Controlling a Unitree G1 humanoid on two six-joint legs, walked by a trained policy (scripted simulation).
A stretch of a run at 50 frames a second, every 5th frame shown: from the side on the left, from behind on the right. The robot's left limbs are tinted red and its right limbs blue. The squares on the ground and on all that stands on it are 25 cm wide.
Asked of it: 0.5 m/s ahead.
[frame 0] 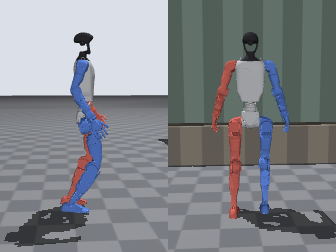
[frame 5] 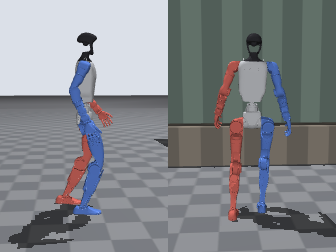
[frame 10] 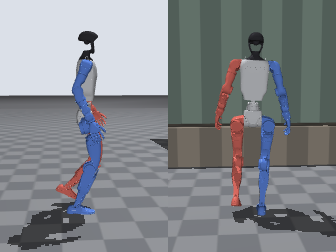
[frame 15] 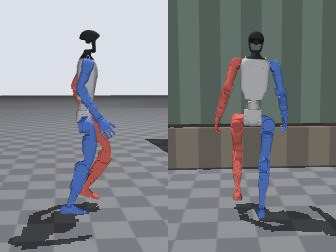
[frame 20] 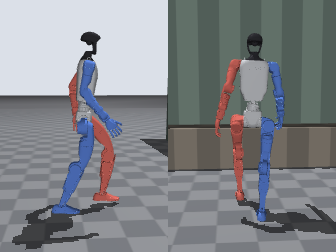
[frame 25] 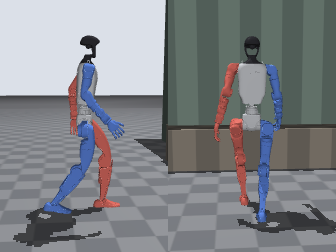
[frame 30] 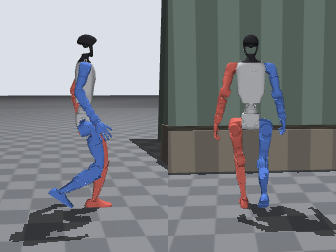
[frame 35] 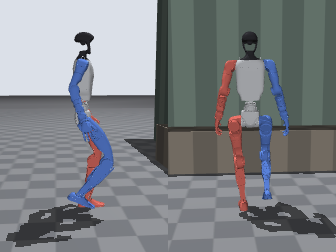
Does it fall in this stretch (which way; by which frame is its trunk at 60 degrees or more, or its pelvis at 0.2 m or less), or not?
no
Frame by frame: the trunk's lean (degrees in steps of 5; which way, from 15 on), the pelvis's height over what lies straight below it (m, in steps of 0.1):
0: 0, 0.8
5: 0, 0.8
10: 5, 0.8
15: 5, 0.8
20: 5, 0.8
25: 5, 0.7
30: 5, 0.8
35: 0, 0.8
